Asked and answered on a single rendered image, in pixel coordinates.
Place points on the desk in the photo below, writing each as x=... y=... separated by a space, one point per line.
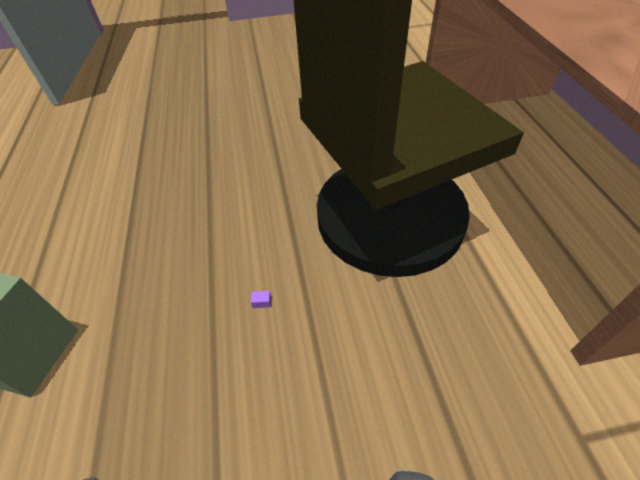
x=500 y=50

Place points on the office chair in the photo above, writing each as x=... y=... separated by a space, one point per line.
x=399 y=134

